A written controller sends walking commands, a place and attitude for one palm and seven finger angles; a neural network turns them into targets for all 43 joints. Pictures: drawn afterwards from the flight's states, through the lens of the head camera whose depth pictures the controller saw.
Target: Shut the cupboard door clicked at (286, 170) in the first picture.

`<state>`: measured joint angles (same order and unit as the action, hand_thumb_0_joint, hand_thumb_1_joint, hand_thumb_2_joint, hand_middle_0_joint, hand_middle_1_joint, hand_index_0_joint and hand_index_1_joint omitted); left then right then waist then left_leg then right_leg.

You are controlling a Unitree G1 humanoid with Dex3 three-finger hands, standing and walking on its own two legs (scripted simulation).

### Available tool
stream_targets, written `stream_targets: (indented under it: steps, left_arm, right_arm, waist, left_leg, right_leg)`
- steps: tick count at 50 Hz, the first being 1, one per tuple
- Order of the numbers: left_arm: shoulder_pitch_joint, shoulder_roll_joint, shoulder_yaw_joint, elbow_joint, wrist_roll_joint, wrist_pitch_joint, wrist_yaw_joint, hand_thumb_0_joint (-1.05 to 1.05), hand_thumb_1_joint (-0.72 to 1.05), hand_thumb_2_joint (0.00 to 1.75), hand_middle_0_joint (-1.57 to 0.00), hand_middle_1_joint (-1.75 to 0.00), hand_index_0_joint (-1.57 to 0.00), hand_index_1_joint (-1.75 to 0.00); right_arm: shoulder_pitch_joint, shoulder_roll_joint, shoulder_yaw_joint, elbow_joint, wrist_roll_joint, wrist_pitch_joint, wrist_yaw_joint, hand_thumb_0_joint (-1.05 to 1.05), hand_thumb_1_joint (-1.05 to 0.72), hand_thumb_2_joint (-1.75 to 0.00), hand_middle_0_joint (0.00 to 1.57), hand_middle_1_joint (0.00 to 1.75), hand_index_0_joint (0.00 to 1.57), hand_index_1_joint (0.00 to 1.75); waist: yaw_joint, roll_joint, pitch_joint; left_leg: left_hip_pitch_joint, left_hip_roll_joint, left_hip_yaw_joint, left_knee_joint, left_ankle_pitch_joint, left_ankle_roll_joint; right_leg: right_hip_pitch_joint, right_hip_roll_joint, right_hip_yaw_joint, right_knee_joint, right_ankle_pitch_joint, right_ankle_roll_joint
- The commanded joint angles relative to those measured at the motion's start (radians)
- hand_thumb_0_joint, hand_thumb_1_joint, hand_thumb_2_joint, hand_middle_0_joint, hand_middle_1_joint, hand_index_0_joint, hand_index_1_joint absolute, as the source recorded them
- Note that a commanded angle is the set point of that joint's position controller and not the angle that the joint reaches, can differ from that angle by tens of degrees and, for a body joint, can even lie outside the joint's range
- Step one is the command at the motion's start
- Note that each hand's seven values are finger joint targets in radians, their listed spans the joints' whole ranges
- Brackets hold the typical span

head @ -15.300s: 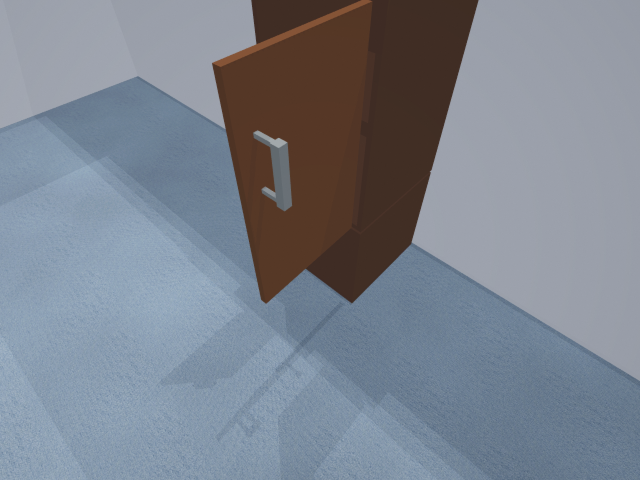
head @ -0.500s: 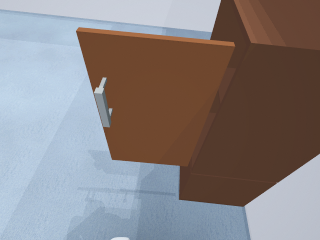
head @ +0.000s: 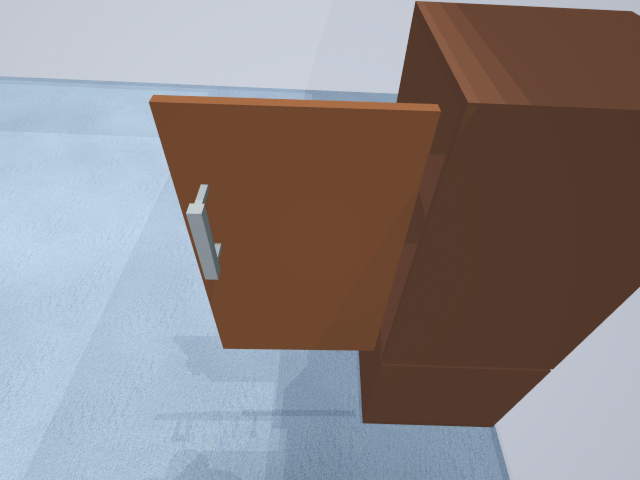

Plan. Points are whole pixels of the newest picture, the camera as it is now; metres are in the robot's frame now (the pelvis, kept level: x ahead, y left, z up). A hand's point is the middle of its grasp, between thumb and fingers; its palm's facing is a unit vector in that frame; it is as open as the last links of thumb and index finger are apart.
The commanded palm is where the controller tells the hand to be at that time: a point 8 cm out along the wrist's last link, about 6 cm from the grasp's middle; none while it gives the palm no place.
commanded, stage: come to a stop and stand still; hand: left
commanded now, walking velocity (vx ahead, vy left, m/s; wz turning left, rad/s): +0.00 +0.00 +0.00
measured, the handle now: (207, 233) +0.43 +0.19 +0.07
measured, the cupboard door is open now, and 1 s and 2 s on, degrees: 91 91 91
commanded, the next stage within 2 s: look again from close up in 0.50 s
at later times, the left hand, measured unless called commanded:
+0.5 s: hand out of the picture -0.02 +0.22 -0.17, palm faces -0.03 -0.98 -0.21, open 7.4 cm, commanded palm none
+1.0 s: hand out of the picture -0.02 +0.21 -0.17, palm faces -0.02 -0.98 -0.19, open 7.4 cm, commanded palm none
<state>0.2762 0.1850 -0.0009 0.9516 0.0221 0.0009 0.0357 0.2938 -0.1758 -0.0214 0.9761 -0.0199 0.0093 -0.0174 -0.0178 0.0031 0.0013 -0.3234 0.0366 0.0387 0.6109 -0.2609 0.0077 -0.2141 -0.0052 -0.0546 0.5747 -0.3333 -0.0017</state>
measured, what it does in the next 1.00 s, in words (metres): stands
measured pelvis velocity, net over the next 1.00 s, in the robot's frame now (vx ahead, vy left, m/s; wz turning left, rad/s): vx -0.01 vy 0.04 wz -0.02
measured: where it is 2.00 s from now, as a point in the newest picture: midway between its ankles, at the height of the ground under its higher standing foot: outside the picture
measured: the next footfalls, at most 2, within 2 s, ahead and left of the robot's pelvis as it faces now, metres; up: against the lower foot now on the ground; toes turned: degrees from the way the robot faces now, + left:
none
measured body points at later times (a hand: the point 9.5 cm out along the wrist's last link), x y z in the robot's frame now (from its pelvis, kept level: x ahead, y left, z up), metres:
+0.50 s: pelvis -0.01 +0.04 +0.01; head +0.00 +0.04 +0.46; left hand -0.01 +0.27 -0.15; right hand +0.02 -0.20 -0.14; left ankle +0.04 +0.11 -0.73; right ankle -0.01 -0.12 -0.73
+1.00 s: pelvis -0.01 +0.04 +0.01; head +0.00 +0.04 +0.46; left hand -0.02 +0.26 -0.15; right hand +0.00 -0.19 -0.14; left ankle +0.04 +0.11 -0.73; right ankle -0.01 -0.12 -0.73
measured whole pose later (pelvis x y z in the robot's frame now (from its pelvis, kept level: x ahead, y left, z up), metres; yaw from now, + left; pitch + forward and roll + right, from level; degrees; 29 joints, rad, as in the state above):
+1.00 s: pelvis -0.01 +0.04 +0.01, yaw -1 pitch -2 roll +0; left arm 0.32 0.17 -0.02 1.09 0.03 -0.01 0.04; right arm 0.23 -0.16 -0.01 1.12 0.00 0.01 0.00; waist 0.00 -0.01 0.04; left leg -0.25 -0.03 0.09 0.42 -0.15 0.06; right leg -0.17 -0.07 -0.01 0.44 -0.24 0.06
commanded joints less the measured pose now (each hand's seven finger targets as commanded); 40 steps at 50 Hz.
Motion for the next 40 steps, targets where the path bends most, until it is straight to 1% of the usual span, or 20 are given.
stream_targets:
  steps: [1, 2, 4, 5, 6, 8, 12, 16, 17, 19, 22, 26, 27, 29, 30, 34, 35, 36, 39, 40]
  left_arm:
    - [0.065, 0.113, 0.027, -0.04, -0.005, -0.014, 0.009, 0.0, 0.9, 0.9, -0.2, -0.3, -0.2, -0.3]
    - [0.055, 0.117, 0.027, -0.04, -0.006, -0.014, 0.009, 0.0, 0.9, 0.9, -0.2, -0.3, -0.2, -0.3]
    - [0.04, 0.119, 0.027, -0.04, -0.005, -0.011, 0.008, 0.0, 0.9, 0.9, -0.2, -0.3, -0.2, -0.3]
    - [0.046, 0.115, 0.023, -0.04, -0.003, -0.01, 0.008, 0.0, 0.9, 0.9, -0.2, -0.3, -0.2, -0.3]
    - [0.044, 0.116, 0.023, -0.036, -0.003, -0.009, 0.008, 0.0, 0.9, 0.9, -0.2, -0.3, -0.2, -0.3]
    - [0.038, 0.119, 0.021, -0.028, -0.003, -0.008, 0.007, 0.0, 0.9, 0.9, -0.2, -0.3, -0.2, -0.3]
    - [0.045, 0.118, 0.017, -0.011, -0.001, -0.007, 0.006, 0.0, 0.9, 0.9, -0.2, -0.3, -0.2, -0.3]
    - [0.063, 0.113, 0.012, 0.013, 0.001, -0.009, 0.006, 0.0, 0.9, 0.9, -0.2, -0.3, -0.2, -0.3]
    - [0.065, 0.112, 0.012, 0.019, 0.001, -0.008, 0.006, 0.0, 0.9, 0.9, -0.2, -0.3, -0.2, -0.3]
    - [0.078, 0.111, 0.009, 0.034, 0.0, -0.011, 0.007, 0.0, 0.9, 0.9, -0.2, -0.3, -0.2, -0.3]
    - [0.087, 0.107, 0.006, 0.051, 0.001, -0.012, 0.008, 0.0, 0.9, 0.9, -0.2, -0.3, -0.2, -0.3]
    - [0.102, 0.102, 0.003, 0.073, 0.002, -0.015, 0.01, 0.0, 0.9, 0.9, -0.2, -0.3, -0.2, -0.3]
    - [0.105, 0.1, 0.003, 0.077, 0.001, -0.015, 0.01, 0.0, 0.9, 0.9, -0.2, -0.3, -0.2, -0.3]
    - [0.109, 0.097, 0.003, 0.089, 0.002, -0.013, 0.01, 0.0, 0.9, 0.9, -0.2, -0.3, -0.2, -0.3]
    - [0.116, 0.098, 0.001, 0.09, 0.003, -0.013, 0.01, 0.0, 0.9, 0.9, -0.2, -0.3, -0.2, -0.3]
    - [0.122, 0.092, 0.001, 0.105, 0.003, -0.015, 0.011, 0.0, 0.9, 0.9, -0.2, -0.3, -0.2, -0.3]
    - [0.126, 0.092, 0.001, 0.103, 0.004, -0.015, 0.011, 0.0, 0.9, 0.9, -0.2, -0.3, -0.2, -0.3]
    - [0.125, 0.09, 0.001, 0.106, 0.003, -0.016, 0.011, 0.0, 0.9, 0.9, -0.2, -0.3, -0.2, -0.3]
    - [0.124, 0.086, 0.003, 0.112, 0.003, -0.014, 0.011, 0.0, 0.9, 0.9, -0.2, -0.3, -0.2, -0.3]
    - [0.129, 0.088, 0.002, 0.111, 0.005, -0.013, 0.011, 0.0, 0.9, 0.9, -0.2, -0.3, -0.2, -0.3]
  right_arm:
    - [-0.023, -0.115, -0.013, -0.049, 0.0, -0.035, -0.004, 0.0, -0.9, -0.9, 0.2, 0.3, 0.2, 0.3]
    - [-0.019, -0.12, -0.015, -0.042, 0.0, -0.034, -0.003, 0.0, -0.9, -0.9, 0.2, 0.3, 0.2, 0.3]
    - [-0.022, -0.125, -0.016, -0.032, 0.001, -0.031, -0.002, 0.0, -0.9, -0.9, 0.2, 0.3, 0.2, 0.3]
    - [-0.024, -0.119, -0.012, -0.024, 0.003, -0.031, 0.0, 0.0, -0.9, -0.9, 0.2, 0.3, 0.2, 0.3]
    - [-0.025, -0.124, -0.014, -0.021, 0.002, -0.029, 0.001, 0.0, -0.9, -0.9, 0.2, 0.3, 0.2, 0.3]
    - [-0.032, -0.129, -0.014, -0.011, 0.003, -0.025, 0.004, 0.0, -0.9, -0.9, 0.2, 0.3, 0.2, 0.3]
    - [-0.035, -0.137, -0.015, 0.005, 0.004, -0.023, 0.007, 0.0, -0.9, -0.9, 0.2, 0.3, 0.2, 0.3]
    - [-0.043, -0.139, -0.015, 0.023, 0.007, -0.022, 0.008, 0.0, -0.9, -0.9, 0.2, 0.3, 0.2, 0.3]
    - [-0.041, -0.141, -0.015, 0.026, 0.007, -0.022, 0.009, 0.0, -0.9, -0.9, 0.2, 0.3, 0.2, 0.3]
    - [-0.043, -0.141, -0.014, 0.036, 0.01, -0.022, 0.009, 0.0, -0.9, -0.9, 0.2, 0.3, 0.2, 0.3]
    - [-0.043, -0.138, -0.013, 0.048, 0.011, -0.022, 0.009, 0.0, -0.9, -0.9, 0.2, 0.3, 0.2, 0.3]
    - [-0.048, -0.129, -0.012, 0.065, 0.014, -0.022, 0.009, 0.0, -0.9, -0.9, 0.2, 0.3, 0.2, 0.3]
    - [-0.047, -0.13, -0.012, 0.068, 0.013, -0.021, 0.009, 0.0, -0.9, -0.9, 0.2, 0.3, 0.2, 0.3]
    - [-0.05, -0.13, -0.012, 0.077, 0.014, -0.02, 0.008, 0.0, -0.9, -0.9, 0.2, 0.3, 0.2, 0.3]
    - [-0.052, -0.128, -0.01, 0.077, 0.016, -0.018, 0.009, 0.0, -0.9, -0.9, 0.2, 0.3, 0.2, 0.3]
    - [-0.051, -0.126, -0.011, 0.088, 0.015, -0.019, 0.009, 0.0, -0.9, -0.9, 0.2, 0.3, 0.2, 0.3]
    - [-0.051, -0.121, -0.011, 0.091, 0.016, -0.017, 0.009, 0.0, -0.9, -0.9, 0.2, 0.3, 0.2, 0.3]
    - [-0.048, -0.123, -0.01, 0.092, 0.015, -0.019, 0.009, 0.0, -0.9, -0.9, 0.2, 0.3, 0.2, 0.3]
    - [-0.049, -0.124, -0.011, 0.099, 0.014, -0.019, 0.008, 0.0, -0.9, -0.9, 0.2, 0.3, 0.2, 0.3]
    - [-0.047, -0.12, -0.01, 0.1, 0.016, -0.017, 0.008, 0.0, -0.9, -0.9, 0.2, 0.3, 0.2, 0.3]
  waist:
    - [0.032, 0.028, 0.02]
    - [0.027, 0.016, 0.01]
    - [0.023, 0.025, 0.031]
    - [0.028, 0.019, 0.041]
    - [0.024, 0.022, 0.038]
    - [0.02, 0.013, 0.058]
    - [0.018, 0.027, 0.047]
    - [0.018, 0.009, 0.052]
    - [0.015, 0.019, 0.052]
    - [0.016, 0.011, 0.038]
    - [0.014, -0.004, 0.042]
    - [0.014, 0.003, 0.048]
    - [0.013, -0.003, 0.053]
    - [0.013, 0.016, 0.065]
    - [0.016, -0.005, 0.08]
    - [0.014, -0.003, 0.072]
    - [0.017, -0.015, 0.085]
    - [0.014, -0.006, 0.075]
    - [0.016, 0.008, 0.079]
    - [0.019, 0.011, 0.09]
  left_leg:
    - [0.031, 0.072, -0.1, -0.163, 0.18, 0.037]
    - [0.043, 0.07, -0.095, -0.166, 0.168, 0.034]
    - [0.039, 0.071, -0.103, -0.194, 0.111, 0.033]
    - [0.036, 0.073, -0.106, -0.21, 0.098, 0.037]
    - [0.04, 0.07, -0.106, -0.216, 0.074, 0.035]
    - [0.035, 0.068, -0.11, -0.241, 0.001, 0.031]
    - [0.048, 0.075, -0.121, -0.282, -0.05, 0.032]
    - [0.063, 0.074, -0.119, -0.299, -0.067, 0.031]
    - [0.067, 0.074, -0.12, -0.307, -0.074, 0.029]
    - [0.084, 0.073, -0.119, -0.305, -0.057, 0.03]
    - [0.102, 0.072, -0.113, -0.303, -0.034, 0.028]
    - [0.12, 0.066, -0.102, -0.297, -0.003, 0.026]
    - [0.121, 0.066, -0.103, -0.301, -0.017, 0.025]
    - [0.11, 0.069, -0.114, -0.321, -0.055, 0.023]
    - [0.101, 0.069, -0.113, -0.324, -0.067, 0.025]
    - [0.11, 0.062, -0.113, -0.324, -0.058, 0.021]
    - [0.105, 0.062, -0.107, -0.322, -0.064, 0.022]
    - [0.111, 0.059, -0.107, -0.318, -0.047, 0.02]
    - [0.108, 0.066, -0.117, -0.338, -0.078, 0.019]
    - [0.092, 0.066, -0.117, -0.345, -0.1, 0.02]
  right_leg:
    - [-0.007, -0.074, 0.08, -0.118, 0.155, -0.028]
    - [-0.01, -0.077, 0.082, -0.117, 0.151, -0.028]
    - [-0.026, -0.078, 0.077, -0.128, 0.113, -0.022]
    - [-0.02, -0.075, 0.077, -0.139, 0.109, -0.021]
    - [-0.022, -0.077, 0.078, -0.14, 0.098, -0.02]
    - [-0.041, -0.079, 0.084, -0.155, 0.065, -0.017]
    - [-0.035, -0.079, 0.074, -0.157, 0.06, -0.011]
    - [-0.04, -0.084, 0.078, -0.173, 0.066, -0.007]
    - [-0.041, -0.086, 0.077, -0.173, 0.064, -0.007]
    - [-0.039, -0.091, 0.081, -0.177, 0.077, -0.006]
    - [-0.044, -0.094, 0.081, -0.182, 0.085, -0.002]
    - [-0.047, -0.101, 0.088, -0.197, 0.104, -0.001]
    - [-0.052, -0.101, 0.089, -0.199, 0.092, -0.001]
    - [-0.054, -0.1, 0.085, -0.201, 0.074, 0.001]
    - [-0.054, -0.098, 0.084, -0.209, 0.07, 0.001]
    - [-0.056, -0.103, 0.09, -0.214, 0.069, 0.001]
    - [-0.059, -0.103, 0.087, -0.224, 0.062, 0.001]
    - [-0.056, -0.105, 0.09, -0.22, 0.072, 0.0]
    - [-0.059, -0.102, 0.084, -0.213, 0.062, 0.002]
    - [-0.051, -0.1, 0.082, -0.223, 0.052, 0.003]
